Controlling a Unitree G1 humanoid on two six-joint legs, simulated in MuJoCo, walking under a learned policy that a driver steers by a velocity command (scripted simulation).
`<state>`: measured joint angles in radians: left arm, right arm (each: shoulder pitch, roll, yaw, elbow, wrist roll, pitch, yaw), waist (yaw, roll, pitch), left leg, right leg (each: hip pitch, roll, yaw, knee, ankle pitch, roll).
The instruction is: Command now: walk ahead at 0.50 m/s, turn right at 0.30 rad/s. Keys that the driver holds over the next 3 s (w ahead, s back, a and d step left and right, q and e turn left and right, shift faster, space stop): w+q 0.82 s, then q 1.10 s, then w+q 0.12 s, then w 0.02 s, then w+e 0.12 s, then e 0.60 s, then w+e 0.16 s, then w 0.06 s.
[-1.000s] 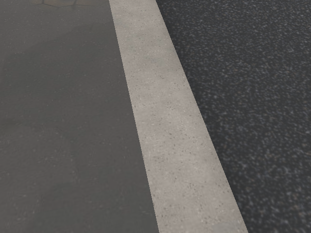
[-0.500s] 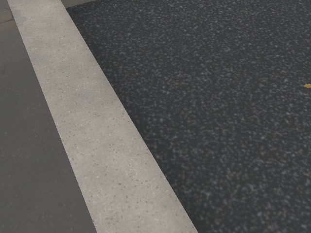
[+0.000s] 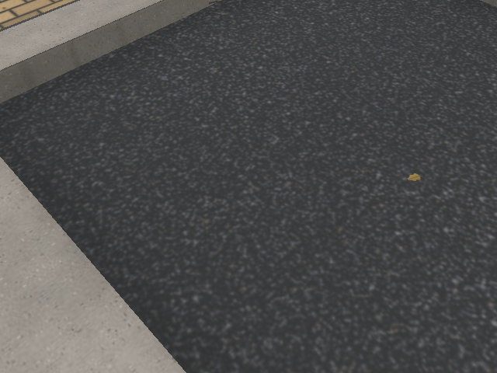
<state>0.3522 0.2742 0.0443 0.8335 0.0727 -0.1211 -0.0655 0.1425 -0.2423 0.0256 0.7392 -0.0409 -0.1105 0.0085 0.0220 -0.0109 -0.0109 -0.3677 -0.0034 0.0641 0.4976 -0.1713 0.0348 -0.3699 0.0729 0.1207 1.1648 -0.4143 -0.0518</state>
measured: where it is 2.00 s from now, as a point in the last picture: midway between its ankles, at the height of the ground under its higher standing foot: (263, 343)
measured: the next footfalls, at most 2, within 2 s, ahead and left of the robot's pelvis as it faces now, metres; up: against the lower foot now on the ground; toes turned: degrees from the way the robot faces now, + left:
right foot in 0.46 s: +0.39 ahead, -0.17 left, -0.15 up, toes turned +6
left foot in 0.94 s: +0.60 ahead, +0.17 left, -0.15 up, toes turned +27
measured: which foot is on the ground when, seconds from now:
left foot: down 0.00-0.48, up 0.50-0.92, down 0.94-1.00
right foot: up 0.00-0.44, down 0.46-0.94, up 0.96-1.00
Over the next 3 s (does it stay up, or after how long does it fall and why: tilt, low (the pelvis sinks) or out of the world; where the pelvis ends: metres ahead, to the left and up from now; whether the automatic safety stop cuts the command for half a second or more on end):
stays up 0.75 0.17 -0.15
